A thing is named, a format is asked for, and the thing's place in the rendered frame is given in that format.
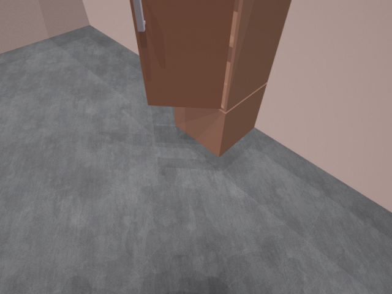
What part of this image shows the handle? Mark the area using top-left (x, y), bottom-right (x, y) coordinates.
top-left (133, 0), bottom-right (146, 32)

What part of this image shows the cupboard door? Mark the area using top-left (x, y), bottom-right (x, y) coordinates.
top-left (130, 0), bottom-right (235, 109)

